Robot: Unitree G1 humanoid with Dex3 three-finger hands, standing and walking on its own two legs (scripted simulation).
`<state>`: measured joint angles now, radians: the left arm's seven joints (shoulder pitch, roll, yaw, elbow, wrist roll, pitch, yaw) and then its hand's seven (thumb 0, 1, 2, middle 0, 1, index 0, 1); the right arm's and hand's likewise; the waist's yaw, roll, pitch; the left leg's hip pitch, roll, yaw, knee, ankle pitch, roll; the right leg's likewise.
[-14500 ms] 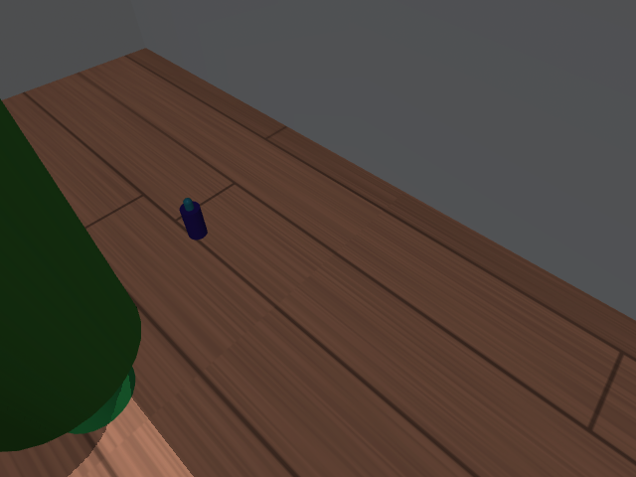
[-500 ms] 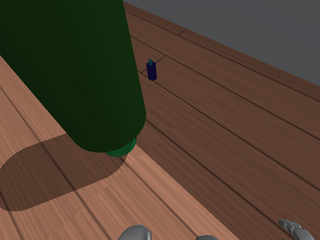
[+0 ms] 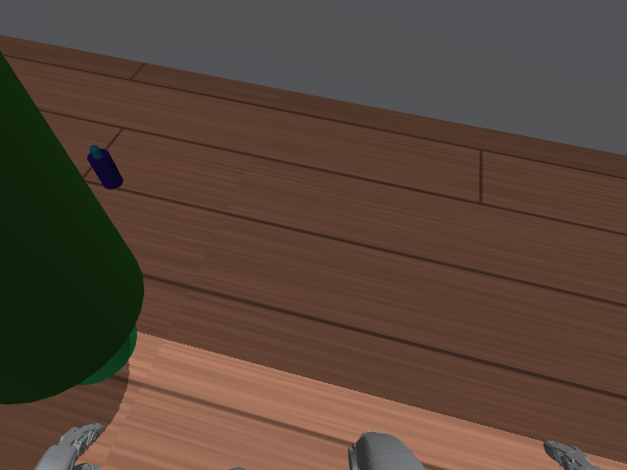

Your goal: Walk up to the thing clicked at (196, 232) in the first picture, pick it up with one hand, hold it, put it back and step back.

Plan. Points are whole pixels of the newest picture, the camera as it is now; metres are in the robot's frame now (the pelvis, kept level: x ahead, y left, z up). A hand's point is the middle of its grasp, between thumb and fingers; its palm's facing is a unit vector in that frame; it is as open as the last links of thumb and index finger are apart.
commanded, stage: walk up
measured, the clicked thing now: (103, 165) +1.25 +0.71 -0.67
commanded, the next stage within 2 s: none
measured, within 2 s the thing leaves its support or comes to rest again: neither
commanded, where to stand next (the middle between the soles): +0.06 -0.03 m, yaw -35 degrees
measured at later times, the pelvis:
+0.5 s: pelvis +0.00 +0.00 -0.03, yaw -19 degrees
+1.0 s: pelvis +0.00 -0.01 -0.03, yaw -31 degrees
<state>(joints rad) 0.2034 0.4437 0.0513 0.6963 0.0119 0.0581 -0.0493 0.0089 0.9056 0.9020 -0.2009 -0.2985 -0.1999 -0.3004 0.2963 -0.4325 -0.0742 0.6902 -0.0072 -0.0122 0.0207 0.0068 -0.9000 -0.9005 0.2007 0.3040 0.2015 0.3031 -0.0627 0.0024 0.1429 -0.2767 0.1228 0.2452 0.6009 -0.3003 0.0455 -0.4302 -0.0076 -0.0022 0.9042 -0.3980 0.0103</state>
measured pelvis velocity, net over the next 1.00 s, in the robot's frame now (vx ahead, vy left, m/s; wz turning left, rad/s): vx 0.00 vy -0.01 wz -0.55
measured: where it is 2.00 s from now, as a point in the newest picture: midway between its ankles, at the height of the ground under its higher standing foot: outside the picture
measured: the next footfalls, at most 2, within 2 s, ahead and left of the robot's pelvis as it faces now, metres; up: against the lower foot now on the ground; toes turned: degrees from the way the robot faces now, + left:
right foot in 0.12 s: +0.04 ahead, -0.14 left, +0.00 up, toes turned -6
left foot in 0.42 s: +0.13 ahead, +0.08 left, +0.00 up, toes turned -30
